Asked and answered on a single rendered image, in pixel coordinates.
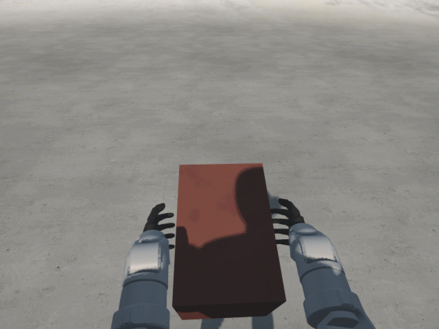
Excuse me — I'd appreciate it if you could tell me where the carton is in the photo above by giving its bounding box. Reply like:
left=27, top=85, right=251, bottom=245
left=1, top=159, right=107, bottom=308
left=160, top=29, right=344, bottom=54
left=172, top=163, right=286, bottom=320

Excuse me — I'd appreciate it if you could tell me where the left robot forearm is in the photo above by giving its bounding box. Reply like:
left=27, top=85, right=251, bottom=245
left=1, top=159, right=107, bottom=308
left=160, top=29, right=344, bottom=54
left=111, top=230, right=170, bottom=329

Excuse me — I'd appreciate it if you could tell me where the left robot hand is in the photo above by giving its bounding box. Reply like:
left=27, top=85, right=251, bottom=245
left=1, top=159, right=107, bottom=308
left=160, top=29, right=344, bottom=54
left=143, top=203, right=175, bottom=249

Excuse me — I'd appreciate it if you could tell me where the right robot forearm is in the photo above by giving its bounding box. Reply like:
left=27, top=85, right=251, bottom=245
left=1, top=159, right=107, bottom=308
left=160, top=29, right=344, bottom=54
left=289, top=223, right=376, bottom=329

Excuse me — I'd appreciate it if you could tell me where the right robot hand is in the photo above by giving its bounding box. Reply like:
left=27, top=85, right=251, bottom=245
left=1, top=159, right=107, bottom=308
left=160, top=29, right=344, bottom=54
left=270, top=198, right=305, bottom=246

